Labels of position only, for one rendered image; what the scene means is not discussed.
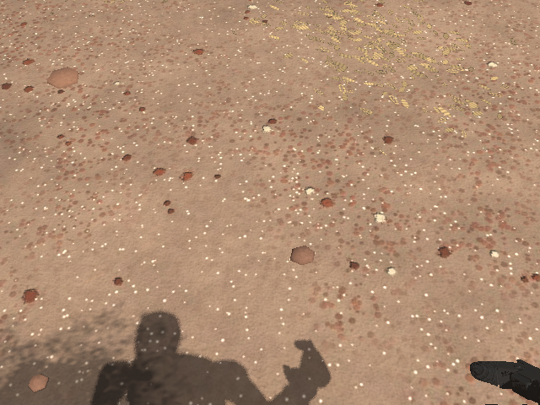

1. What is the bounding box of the robot right hand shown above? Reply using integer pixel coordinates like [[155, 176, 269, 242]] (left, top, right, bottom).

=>
[[470, 359, 540, 405]]

